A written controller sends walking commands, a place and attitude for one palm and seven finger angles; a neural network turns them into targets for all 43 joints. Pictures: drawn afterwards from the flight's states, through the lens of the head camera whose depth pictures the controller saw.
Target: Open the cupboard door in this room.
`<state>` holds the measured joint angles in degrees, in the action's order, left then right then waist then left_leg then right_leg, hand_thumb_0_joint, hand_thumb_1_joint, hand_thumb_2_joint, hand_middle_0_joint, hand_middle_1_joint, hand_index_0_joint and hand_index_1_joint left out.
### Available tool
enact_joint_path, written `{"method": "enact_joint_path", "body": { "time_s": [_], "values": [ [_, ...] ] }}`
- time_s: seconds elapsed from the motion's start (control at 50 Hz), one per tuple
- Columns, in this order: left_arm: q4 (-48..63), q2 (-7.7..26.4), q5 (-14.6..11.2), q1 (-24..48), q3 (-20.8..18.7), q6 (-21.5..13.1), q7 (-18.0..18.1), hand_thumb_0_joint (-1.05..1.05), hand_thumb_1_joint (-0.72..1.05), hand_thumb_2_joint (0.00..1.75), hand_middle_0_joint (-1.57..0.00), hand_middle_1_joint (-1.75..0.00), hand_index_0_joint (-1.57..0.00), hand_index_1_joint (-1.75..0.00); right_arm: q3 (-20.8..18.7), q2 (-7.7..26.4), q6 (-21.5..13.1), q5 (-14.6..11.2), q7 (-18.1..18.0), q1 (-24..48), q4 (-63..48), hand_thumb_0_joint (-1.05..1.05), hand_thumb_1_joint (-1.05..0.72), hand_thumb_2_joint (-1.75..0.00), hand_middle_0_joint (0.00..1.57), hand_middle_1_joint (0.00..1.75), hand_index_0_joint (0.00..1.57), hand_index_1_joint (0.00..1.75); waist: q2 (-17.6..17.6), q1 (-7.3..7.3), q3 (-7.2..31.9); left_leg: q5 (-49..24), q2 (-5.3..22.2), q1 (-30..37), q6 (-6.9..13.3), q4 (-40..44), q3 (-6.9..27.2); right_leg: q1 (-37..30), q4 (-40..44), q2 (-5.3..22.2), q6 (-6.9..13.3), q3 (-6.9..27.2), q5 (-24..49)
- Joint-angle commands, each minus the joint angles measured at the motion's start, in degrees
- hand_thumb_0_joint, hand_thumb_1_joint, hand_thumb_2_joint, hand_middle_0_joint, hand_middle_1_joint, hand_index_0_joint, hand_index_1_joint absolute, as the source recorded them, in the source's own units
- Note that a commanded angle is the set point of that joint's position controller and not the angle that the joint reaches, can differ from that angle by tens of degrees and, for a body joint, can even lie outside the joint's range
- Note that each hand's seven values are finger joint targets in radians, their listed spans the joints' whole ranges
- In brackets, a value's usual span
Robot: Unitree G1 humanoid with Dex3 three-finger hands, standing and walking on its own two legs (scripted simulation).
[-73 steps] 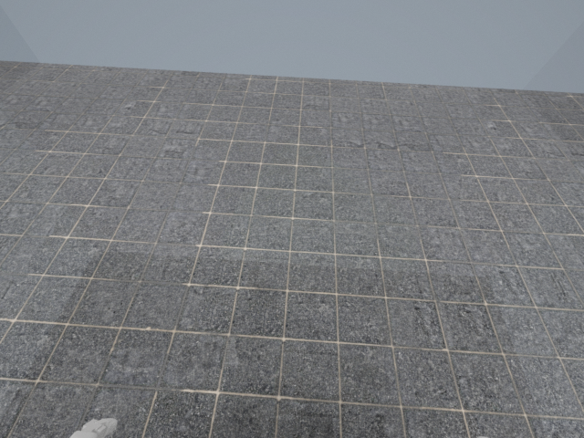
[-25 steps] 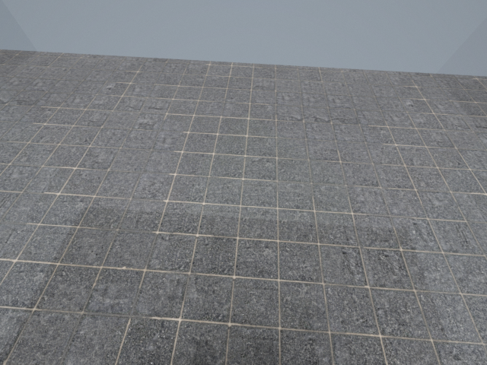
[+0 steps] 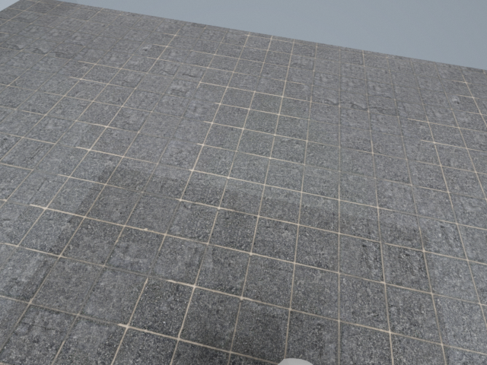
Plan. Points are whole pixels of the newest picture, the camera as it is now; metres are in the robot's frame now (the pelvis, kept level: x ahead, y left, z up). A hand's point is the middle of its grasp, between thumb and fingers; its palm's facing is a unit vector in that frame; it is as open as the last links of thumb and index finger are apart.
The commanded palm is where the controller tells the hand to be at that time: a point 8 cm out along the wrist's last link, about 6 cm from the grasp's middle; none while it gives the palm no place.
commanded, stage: turn or walk to find it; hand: left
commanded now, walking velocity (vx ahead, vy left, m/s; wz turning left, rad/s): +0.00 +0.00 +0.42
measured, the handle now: out of the picture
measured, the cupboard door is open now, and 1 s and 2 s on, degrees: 0 0 0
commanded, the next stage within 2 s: none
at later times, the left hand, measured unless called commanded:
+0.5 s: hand out of the picture -0.05 +0.14 -0.15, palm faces +0.30 -0.92 -0.26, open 7.4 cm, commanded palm none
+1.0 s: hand out of the picture -0.14 +0.22 -0.17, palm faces +0.50 -0.84 -0.22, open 7.4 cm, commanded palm none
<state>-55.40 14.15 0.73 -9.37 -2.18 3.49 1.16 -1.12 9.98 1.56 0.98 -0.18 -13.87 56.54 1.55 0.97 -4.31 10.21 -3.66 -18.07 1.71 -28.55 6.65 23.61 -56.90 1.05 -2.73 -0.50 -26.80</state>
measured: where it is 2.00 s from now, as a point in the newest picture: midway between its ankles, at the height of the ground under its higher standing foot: outside the picture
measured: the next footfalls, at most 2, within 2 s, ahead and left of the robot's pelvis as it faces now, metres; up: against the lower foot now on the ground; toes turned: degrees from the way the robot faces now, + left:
right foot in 0.20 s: +0.00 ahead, -0.14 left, +0.00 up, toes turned +6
left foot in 0.70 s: -0.08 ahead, +0.08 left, +0.00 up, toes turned +25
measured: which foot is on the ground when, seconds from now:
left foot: down 0.00-0.20, up 0.22-0.68, down 0.70-1.00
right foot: up 0.00-0.18, down 0.20-0.70, up 0.72-1.00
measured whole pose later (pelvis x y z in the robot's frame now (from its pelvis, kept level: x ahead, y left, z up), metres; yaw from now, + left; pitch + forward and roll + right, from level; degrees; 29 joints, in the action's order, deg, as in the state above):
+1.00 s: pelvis -0.10 +0.00 +0.01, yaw +27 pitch -1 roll -2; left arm -55.3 15.1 1.1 -11.9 -4.4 3.3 0.9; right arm -1.7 9.7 0.8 0.6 -0.5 -10.2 54.6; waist 2.5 -1.0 -3.0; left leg 11.9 -3.1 -11.2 4.8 -24.2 1.0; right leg 25.8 -61.0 5.2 -5.8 -0.7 -20.4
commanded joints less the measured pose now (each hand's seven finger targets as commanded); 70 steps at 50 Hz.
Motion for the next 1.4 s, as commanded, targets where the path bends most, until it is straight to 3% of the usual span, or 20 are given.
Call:
{"method": "enact_joint_path", "body": {
  "time_s": [0.0,0.14,0.16,0.18,0.2,0.22,0.26,0.32,0.54,0.62,0.66,0.68,0.7,0.82,1.12,1.24,1.26,1.3,1.32,1.38],
  "values": [
    [5.5,3.3,-0.2,0.6,-1.3,-1.8,0.4,0.00,0.90,0.90,-0.20,-0.30,-0.20,-0.30,-4.3,13.5,-0.6,0.3,-1.4,-2.8,-3.3,0.00,-0.90,-0.90,0.20,0.30,0.20,0.30,-9.9,1.22,8.9,-12.0,13.7,10.5,9.0,9.5,18.2,2.1,5.2,0.0,-0.3,1.2,-0.7],
    [4.6,3.6,-0.6,-7.1,-2.0,-2.1,0.8,0.00,0.90,0.90,-0.20,-0.30,-0.20,-0.30,-5.3,13.1,0.6,0.3,-0.5,-0.4,-5.1,0.00,-0.90,-0.90,0.20,0.30,0.20,0.30,-10.4,-1.61,9.3,-2.3,9.1,-0.1,4.5,8.2,18.4,-16.2,30.4,-2.3,0.6,-0.5,9.1],
    [4.0,5.7,-0.3,-9.6,-2.6,-2.3,1.0,0.00,0.90,0.90,-0.20,-0.30,-0.20,-0.30,-5.3,11.6,0.9,0.0,-0.2,0.5,-5.7,0.00,-0.90,-0.90,0.20,0.30,0.20,0.30,-5.9,-2.77,8.4,6.1,6.0,-8.0,1.6,5.0,14.6,-23.4,36.3,1.0,1.7,1.5,10.6],
    [4.6,10.5,0.8,-10.2,-3.6,-2.7,1.4,0.00,0.90,0.90,-0.20,-0.30,-0.20,-0.30,-4.9,8.2,1.2,-0.4,0.0,-0.1,-6.7,0.00,-0.90,-0.90,0.20,0.30,0.20,0.30,8.4,-3.16,7.0,16.1,-0.1,-19.2,-2.3,-9.8,5.2,-27.6,44.0,15.1,6.2,16.4,-0.3],
    [6.4,12.8,0.8,-6.6,-3.4,-2.6,1.5,0.00,0.90,0.90,-0.20,-0.30,-0.20,-0.30,-5.2,8.6,1.0,0.4,-0.2,1.7,-7.6,0.00,-0.90,-0.90,0.20,0.30,0.20,0.30,15.0,-3.51,2.5,19.7,-2.2,-21.6,-4.0,-24.1,-0.8,-16.4,47.2,25.3,10.6,26.0,-0.4],
    [7.9,10.9,0.4,-2.4,-3.2,-2.7,1.7,0.00,0.90,0.90,-0.20,-0.30,-0.20,-0.30,-5.8,10.9,1.1,0.7,0.1,1.2,-7.1,0.00,-0.90,-0.90,0.20,0.30,0.20,0.30,8.2,-1.36,1.9,17.2,1.2,-16.8,-3.2,-30.9,1.4,-8.5,47.2,24.8,11.3,21.1,0.0],
    [8.2,7.8,0.3,1.4,-2.3,-3.5,1.4,0.00,0.90,0.90,-0.20,-0.30,-0.20,-0.30,-5.5,9.3,1.9,0.6,0.8,-0.9,-4.3,0.00,-0.90,-0.90,0.20,0.30,0.20,0.30,7.2,1.12,-1.7,11.4,2.2,-14.2,-3.5,-37.7,-0.8,-4.8,45.3,16.8,9.1,12.5,7.9],
    [7.2,5.5,0.2,-1.6,-1.5,-4.2,1.1,0.00,0.90,0.90,-0.20,-0.30,-0.20,-0.30,-5.0,8.1,1.8,0.2,1.0,-2.6,-3.0,0.00,-0.90,-0.90,0.20,0.30,0.20,0.30,6.0,1.28,-1.6,6.8,2.7,-15.9,-4.8,-41.0,-3.7,-9.8,41.2,13.4,8.4,4.0,21.6],
    [3.4,8.4,1.3,-12.9,-2.6,-4.0,1.2,0.00,0.90,0.90,-0.20,-0.30,-0.20,-0.30,-3.0,6.4,1.3,-0.4,0.7,8.0,-5.1,0.00,-0.90,-0.90,0.20,0.30,0.20,0.30,8.2,-4.08,3.6,16.2,4.9,-9.2,-5.2,-20.3,-9.0,-20.4,34.5,18.3,12.1,2.5,41.7],
    [2.5,9.4,1.2,-10.9,-3.1,-3.6,1.1,0.00,0.90,0.90,-0.20,-0.30,-0.20,-0.30,-2.7,6.5,0.3,-0.8,0.5,4.8,-4.5,0.00,-0.90,-0.90,0.20,0.30,0.20,0.30,9.2,-2.33,7.0,11.4,4.0,0.7,-3.8,-4.8,-11.4,-19.3,28.8,18.2,9.5,-0.6,44.4],
    [3.0,7.7,0.3,-9.9,-2.9,-3.1,0.8,0.00,0.90,0.90,-0.20,-0.30,-0.20,-0.30,-3.4,10.2,-0.7,-0.4,0.4,0.0,-3.3,0.00,-0.90,-0.90,0.20,0.30,0.20,0.30,-0.2,0.68,9.9,-6.2,8.4,15.7,-1.9,7.6,-7.1,-9.5,18.0,14.2,3.8,-6.9,31.4],
    [5.0,4.0,-0.1,-9.7,-2.2,-2.8,0.4,0.00,0.90,0.90,-0.20,-0.30,-0.20,-0.30,-4.7,15.6,-1.1,-0.1,0.1,-1.7,-3.4,0.00,-0.90,-0.90,0.20,0.30,0.20,0.30,-17.0,1.33,9.9,-26.9,23.1,23.1,4.2,8.7,11.3,6.5,7.0,6.6,-0.6,-9.4,-0.3],
    [5.9,3.7,0.5,-6.9,-1.5,-2.1,0.8,0.00,0.90,0.90,-0.20,-0.30,-0.20,-0.30,-5.1,17.5,-0.4,-0.4,-0.2,-3.8,-2.6,0.00,-0.90,-0.90,0.20,0.30,0.20,0.30,-16.1,2.50,10.0,-37.1,27.4,19.8,9.7,7.6,12.6,7.2,-0.6,4.9,-0.9,-4.7,-10.8],
    [2.4,4.3,0.5,-6.5,-2.5,-1.5,-0.2,0.00,0.90,0.90,-0.20,-0.30,-0.20,-0.30,-3.5,12.0,-1.3,-0.3,-1.4,3.4,-4.5,0.00,-0.90,-0.90,0.20,0.30,0.20,0.30,-8.4,-0.99,3.9,-24.5,16.7,12.3,6.7,10.1,3.8,7.6,-8.4,5.2,-2.0,-0.8,4.7],
    [6.8,3.3,0.2,2.0,-2.5,-1.3,0.2,0.00,0.90,0.90,-0.20,-0.30,-0.20,-0.30,-4.7,12.3,-0.6,0.5,-1.0,-2.0,-4.4,0.00,-0.90,-0.90,0.20,0.30,0.20,0.30,-8.6,1.35,4.6,-7.4,15.7,9.0,9.3,12.4,16.9,2.3,7.3,2.0,-1.8,0.9,2.2],
    [6.6,2.9,-0.5,-3.0,-2.3,-2.3,0.8,0.00,0.90,0.90,-0.20,-0.30,-0.20,-0.30,-5.0,12.1,-0.3,0.4,-0.6,-1.8,-4.4,0.00,-0.90,-0.90,0.20,0.30,0.20,0.30,-8.1,-0.96,9.5,-13.0,12.0,4.5,6.4,7.0,17.1,-13.1,28.6,-0.7,0.0,0.4,9.7],
    [6.2,3.8,-0.4,-4.8,-2.5,-2.6,1.0,0.00,0.90,0.90,-0.20,-0.30,-0.20,-0.30,-4.9,11.2,-0.2,0.0,-0.4,-1.4,-4.5,0.00,-0.90,-0.90,0.20,0.30,0.20,0.30,-6.2,-1.96,9.7,-8.7,9.8,0.5,3.8,5.2,15.1,-19.3,36.5,0.7,0.4,0.6,14.7],
    [6.7,11.6,0.8,-5.8,-3.9,-3.3,1.6,0.00,0.90,0.90,-0.20,-0.30,-0.20,-0.30,-4.3,6.0,-0.2,-0.4,-0.1,-2.5,-6.3,0.00,-0.90,-0.90,0.20,0.30,0.20,0.30,15.6,-2.62,7.4,18.6,-1.9,-18.9,-3.4,-15.2,-1.5,-27.6,43.5,23.7,9.0,22.9,14.3],
    [7.7,11.3,0.3,-4.1,-3.5,-2.8,1.6,0.00,0.90,0.90,-0.20,-0.30,-0.20,-0.30,-5.3,9.2,0.3,0.5,-0.3,-1.7,-6.0,0.00,-0.90,-0.90,0.20,0.30,0.20,0.30,9.7,-2.46,6.0,21.4,0.0,-15.2,-3.2,-25.8,-1.1,-17.3,43.2,27.2,12.2,20.4,17.5],
    [8.6,5.9,0.0,2.5,-2.2,-3.5,1.3,0.00,0.90,0.90,-0.20,-0.30,-0.20,-0.30,-5.3,7.9,1.9,0.6,0.6,-4.0,-2.4,0.00,-0.90,-0.90,0.20,0.30,0.20,0.30,4.5,1.64,0.6,11.6,2.7,-13.9,-4.1,-38.5,-2.3,-10.6,42.2,16.1,9.3,7.6,18.7]
  ]
}}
